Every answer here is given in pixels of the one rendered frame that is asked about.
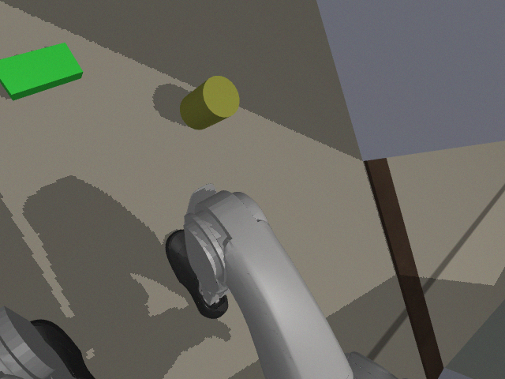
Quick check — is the right robot foot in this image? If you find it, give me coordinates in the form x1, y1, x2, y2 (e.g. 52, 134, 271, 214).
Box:
166, 230, 228, 319

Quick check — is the right robot hand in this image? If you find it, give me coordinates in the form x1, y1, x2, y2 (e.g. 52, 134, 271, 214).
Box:
343, 351, 398, 379

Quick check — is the left robot foot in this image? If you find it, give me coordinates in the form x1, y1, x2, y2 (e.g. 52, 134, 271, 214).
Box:
30, 320, 95, 379

